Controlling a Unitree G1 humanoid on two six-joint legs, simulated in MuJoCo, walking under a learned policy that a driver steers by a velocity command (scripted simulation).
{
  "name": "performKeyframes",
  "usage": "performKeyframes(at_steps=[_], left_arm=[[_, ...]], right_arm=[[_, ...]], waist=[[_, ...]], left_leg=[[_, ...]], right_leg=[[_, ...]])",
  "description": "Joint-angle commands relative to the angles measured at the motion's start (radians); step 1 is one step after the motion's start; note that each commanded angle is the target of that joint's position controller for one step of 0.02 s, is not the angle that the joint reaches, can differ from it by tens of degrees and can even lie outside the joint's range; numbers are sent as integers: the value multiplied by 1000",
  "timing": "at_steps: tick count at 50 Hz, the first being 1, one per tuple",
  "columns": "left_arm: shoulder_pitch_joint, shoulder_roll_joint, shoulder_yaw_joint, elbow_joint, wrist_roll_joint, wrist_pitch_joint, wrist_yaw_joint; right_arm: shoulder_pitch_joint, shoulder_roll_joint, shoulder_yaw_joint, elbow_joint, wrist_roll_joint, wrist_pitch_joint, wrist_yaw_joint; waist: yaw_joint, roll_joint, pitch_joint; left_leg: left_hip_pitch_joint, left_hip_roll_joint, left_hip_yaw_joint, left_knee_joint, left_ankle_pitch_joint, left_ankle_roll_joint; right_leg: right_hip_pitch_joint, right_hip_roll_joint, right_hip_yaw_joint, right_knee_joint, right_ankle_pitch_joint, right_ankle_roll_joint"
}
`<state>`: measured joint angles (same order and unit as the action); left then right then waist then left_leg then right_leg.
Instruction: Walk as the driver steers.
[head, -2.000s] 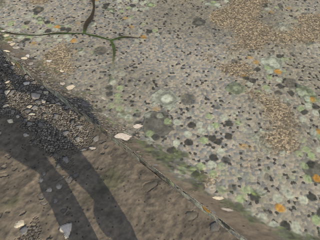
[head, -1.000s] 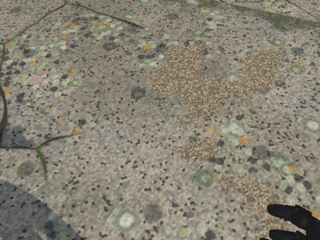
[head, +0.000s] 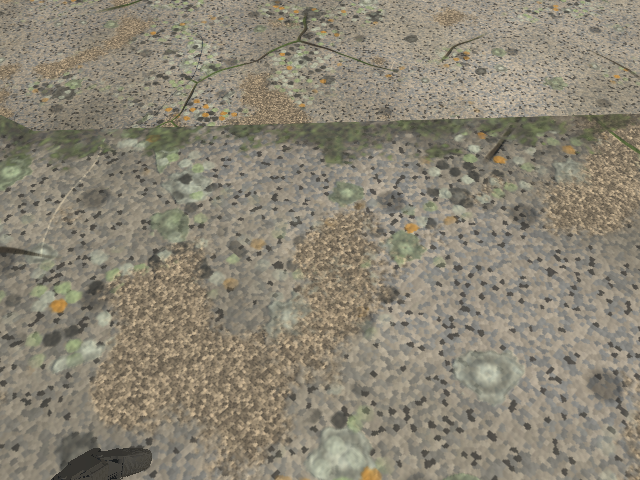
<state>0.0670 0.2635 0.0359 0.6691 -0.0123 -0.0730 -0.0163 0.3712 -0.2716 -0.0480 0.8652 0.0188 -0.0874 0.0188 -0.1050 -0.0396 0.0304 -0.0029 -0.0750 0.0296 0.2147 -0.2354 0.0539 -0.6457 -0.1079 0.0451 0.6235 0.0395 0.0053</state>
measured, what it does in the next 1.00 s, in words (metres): walks ahead: right foot, then left foot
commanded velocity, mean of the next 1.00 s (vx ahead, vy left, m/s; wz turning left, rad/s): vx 0.37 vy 0.00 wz -0.01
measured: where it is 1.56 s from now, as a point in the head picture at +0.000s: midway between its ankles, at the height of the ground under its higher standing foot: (316, 462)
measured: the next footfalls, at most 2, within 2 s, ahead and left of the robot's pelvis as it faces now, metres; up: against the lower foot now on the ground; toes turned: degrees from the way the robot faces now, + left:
right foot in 0.12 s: +0.26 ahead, -0.14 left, +0.00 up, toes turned -1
left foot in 0.64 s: +0.55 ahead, +0.10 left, +0.00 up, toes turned +2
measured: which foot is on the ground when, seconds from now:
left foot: down 0.00-0.14, up 0.16-0.62, down 0.64-1.00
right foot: up 0.00-0.10, down 0.12-0.64, up 0.66-1.00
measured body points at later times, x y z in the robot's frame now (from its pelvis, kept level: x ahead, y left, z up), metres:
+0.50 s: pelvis +0.28 -0.04 +0.00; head +0.31 -0.05 +0.45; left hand +0.30 +0.24 -0.12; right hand +0.48 -0.29 -0.09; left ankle +0.46 +0.13 -0.69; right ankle +0.22 -0.14 -0.74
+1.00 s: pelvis +0.47 +0.02 -0.01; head +0.49 +0.02 +0.44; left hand +0.58 +0.29 -0.13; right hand +0.58 -0.24 -0.13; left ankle +0.51 +0.10 -0.74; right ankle +0.51 -0.14 -0.74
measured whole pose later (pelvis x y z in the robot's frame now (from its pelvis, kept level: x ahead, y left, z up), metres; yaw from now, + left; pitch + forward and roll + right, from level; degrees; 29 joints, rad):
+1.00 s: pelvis +0.47 +0.02 -0.01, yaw +1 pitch +0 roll +1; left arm 0.18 0.27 0.04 0.85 0.01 0.02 0.04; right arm 0.15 -0.23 -0.02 0.90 -0.02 -0.03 0.01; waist -0.02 -0.04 0.03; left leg -0.27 -0.06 0.06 0.42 -0.15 0.07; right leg -0.35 -0.08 0.05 0.59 -0.23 0.04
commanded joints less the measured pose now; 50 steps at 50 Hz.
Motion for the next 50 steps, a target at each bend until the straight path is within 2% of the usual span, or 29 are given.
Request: performKeyframes(at_steps=[1,4,5,6,7,8,9,10,11,12,13,15,18,23,26,28,30,31,32,33,34,35,36,37,38,39,42,46,50], left_arm=[[-134,62,11,-105,-9,-22,-19],[-95,96,24,-106,-6,-28,-30],[-5,122,38,-83,-2,-29,-27],[145,170,62,-38,3,-27,-17],[340,247,83,-5,16,-21,-3],[363,296,91,16,17,-16,-10],[363,190,66,8,7,-14,-10],[296,161,53,5,5,-14,-7],[233,150,47,0,9,-13,-7],[189,130,42,-1,16,-15,-10],[165,115,37,-2,24,-20,-12],[155,113,39,11,14,-33,-15],[180,148,50,43,13,-39,-5],[251,178,55,89,3,-26,9],[308,193,59,126,-4,-14,11],[312,196,62,144,-6,-1,17],[296,204,64,153,-2,13,26],[269,205,63,149,-3,19,31],[280,179,52,144,5,21,34],[328,115,27,117,35,13,34],[486,38,3,156,24,4,25],[444,150,30,180,0,3,23],[345,172,38,153,-19,9,24],[287,157,36,143,-8,18,34],[264,147,39,141,5,35,43],[280,127,38,144,9,52,47],[304,78,27,155,15,77,61],[229,91,27,155,17,92,63],[178,86,29,160,31,92,61]], right_arm=[[34,-176,-36,-33,4,7,-7],[29,-203,-43,-25,4,27,-15],[8,-211,-44,-28,4,33,-18],[0,-195,-36,-36,-1,36,-22],[-6,-139,-12,-71,-29,32,-27],[123,-27,20,-83,-17,10,-19],[48,-135,-2,-72,2,-6,-13],[-50,-169,-14,-105,21,-16,-8],[-98,-157,-11,-114,15,-19,-11],[-116,-149,-15,-117,0,-16,-11],[-91,-138,-16,-110,-3,-6,-10],[-62,-103,-10,-97,-6,15,-11],[-147,-88,-4,-125,-17,28,-15],[-321,-63,9,-162,-14,11,0],[-403,-71,9,-191,-5,4,13],[-421,-85,4,-205,-7,-2,23],[-362,-108,-7,-191,-19,-10,28],[-268,-129,-20,-161,-28,-13,25],[-153,-179,-39,-126,-37,-16,18],[-38,-254,-51,-113,-59,-12,9],[-21,-251,-47,-100,-50,2,10],[-21,-189,-35,-104,-24,14,14],[-102,-162,-26,-109,-17,18,12],[-171,-131,-16,-113,-20,19,11],[-225,-96,-5,-114,-25,19,10],[-257,-82,0,-109,-39,18,11],[-309,-90,-3,-87,-53,11,8],[-292,-119,-9,-46,-42,29,-7],[-297,-87,9,-17,-28,49,-12]], waist=[[2,89,48],[50,120,8],[108,128,-49],[179,116,-154],[247,2,-318],[171,-264,-428],[218,-152,-379],[210,-103,-232],[179,-23,-153],[149,-3,-97],[114,-26,-86],[86,-36,-74],[93,-14,-22],[155,-7,17],[182,-12,34],[172,-20,42],[132,-44,-7],[77,-46,-68],[33,-15,-160],[26,140,-323],[71,344,-468],[27,215,-460],[44,169,-299],[70,104,-216],[99,92,-161],[132,126,-150],[165,160,-152],[131,148,-155],[138,116,-66]], left_leg=[[-11,295,-144,-39,280,143],[77,322,-145,63,480,113],[71,299,-116,170,641,95],[1,251,-76,349,692,66],[-220,193,-35,668,407,29],[-611,20,-52,973,-296,-26],[-726,69,-155,1071,-341,-18],[-778,114,-131,1074,-251,-11],[-748,157,-104,1033,-163,-17],[-714,182,-99,978,-111,-27],[-654,205,-107,950,-75,-34],[-606,215,-97,901,-51,-54],[-661,225,-91,768,64,-82],[-615,183,-51,455,315,-79],[-615,163,-49,368,318,-63],[-619,151,-56,318,263,-37],[-520,116,-37,280,223,-9],[-383,82,-6,245,265,12],[-183,106,-14,241,456,40],[160,321,-238,338,830,128],[383,510,-543,301,927,294],[306,463,-528,249,778,273],[178,425,-400,219,704,233],[47,381,-333,184,667,207],[-77,350,-277,148,641,192],[-182,326,-237,113,622,180],[-301,291,-146,69,629,189],[-303,286,-145,33,323,173],[-363,236,-164,31,-118,101]], right_leg=[[20,35,-31,-79,2,-12],[106,70,-46,-135,-110,-53],[239,99,-73,-166,-109,-77],[469,95,-74,-166,-78,-112],[789,-101,139,-106,-7,-182],[1077,-293,599,-214,-232,-333],[1043,-268,640,-284,-363,-302],[914,-236,493,-308,-327,-267],[773,-195,391,-334,-224,-252],[662,-162,321,-367,-139,-249],[590,-138,276,-399,-97,-246],[513,-120,213,-450,-49,-259],[479,-110,136,-494,4,-265],[500,-67,27,-505,-13,-215],[577,-104,35,-476,-31,-208],[644,-129,41,-422,52,-189],[691,-123,35,-317,255,-153],[684,-87,11,-207,400,-124],[624,-26,-25,-46,384,-81],[377,64,-62,263,7,-21],[125,189,10,561,-725,30],[97,156,120,642,-730,28],[26,110,78,636,-679,25],[32,66,43,579,-606,33],[84,33,37,512,-550,40],[183,14,41,457,-501,45],[325,20,13,272,-438,59],[402,25,3,83,-293,50],[500,42,-16,-149,-184,15]])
